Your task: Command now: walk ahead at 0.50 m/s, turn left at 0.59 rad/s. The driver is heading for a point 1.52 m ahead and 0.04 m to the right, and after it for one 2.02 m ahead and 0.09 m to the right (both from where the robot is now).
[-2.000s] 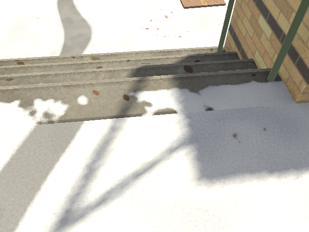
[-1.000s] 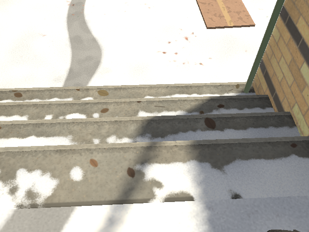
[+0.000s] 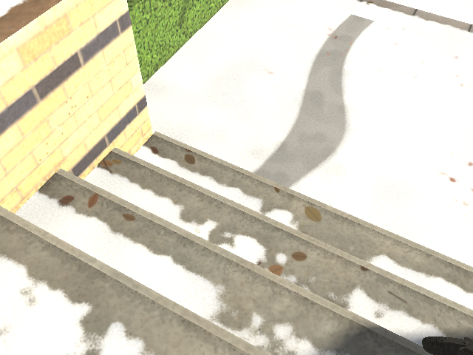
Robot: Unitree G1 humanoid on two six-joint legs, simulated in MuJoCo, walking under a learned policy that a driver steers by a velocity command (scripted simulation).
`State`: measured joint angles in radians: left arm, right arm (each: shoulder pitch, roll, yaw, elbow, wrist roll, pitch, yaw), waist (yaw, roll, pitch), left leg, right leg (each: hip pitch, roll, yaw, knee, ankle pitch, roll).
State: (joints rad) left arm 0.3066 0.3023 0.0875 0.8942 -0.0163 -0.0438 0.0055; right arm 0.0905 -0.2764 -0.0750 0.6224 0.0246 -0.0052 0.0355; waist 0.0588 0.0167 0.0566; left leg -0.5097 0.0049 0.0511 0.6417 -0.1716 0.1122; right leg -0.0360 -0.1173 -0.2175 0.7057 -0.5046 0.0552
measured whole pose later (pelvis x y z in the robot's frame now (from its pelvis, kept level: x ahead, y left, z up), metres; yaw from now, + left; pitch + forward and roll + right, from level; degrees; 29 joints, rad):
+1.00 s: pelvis +0.47 +0.08 +0.00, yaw +10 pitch +1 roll +1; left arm 0.34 0.29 0.05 0.81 -0.05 -0.06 -0.02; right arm 0.27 -0.24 -0.04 0.71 0.02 -0.07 0.06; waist 0.00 -0.03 -0.04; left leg -0.43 -0.03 0.02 0.73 -0.34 0.05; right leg -0.42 -0.02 0.09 1.20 -0.48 -0.05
